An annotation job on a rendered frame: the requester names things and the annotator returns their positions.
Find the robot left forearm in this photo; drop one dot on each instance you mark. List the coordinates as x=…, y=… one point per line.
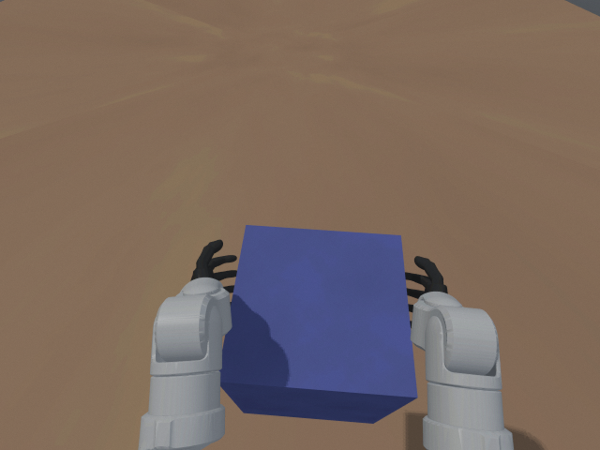
x=184, y=402

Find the carton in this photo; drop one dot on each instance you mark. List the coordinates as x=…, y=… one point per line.
x=320, y=326

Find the right robot hand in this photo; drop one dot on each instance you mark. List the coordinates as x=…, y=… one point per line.
x=432, y=283

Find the robot right forearm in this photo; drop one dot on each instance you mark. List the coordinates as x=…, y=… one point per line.
x=463, y=370

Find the left robot hand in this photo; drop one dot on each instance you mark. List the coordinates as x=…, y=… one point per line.
x=205, y=264

